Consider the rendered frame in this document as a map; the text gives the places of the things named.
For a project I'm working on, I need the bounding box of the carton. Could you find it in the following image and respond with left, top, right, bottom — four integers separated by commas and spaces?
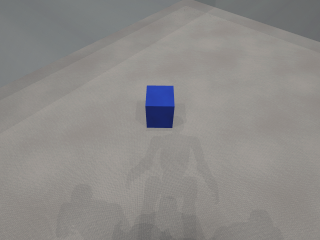
145, 85, 175, 128

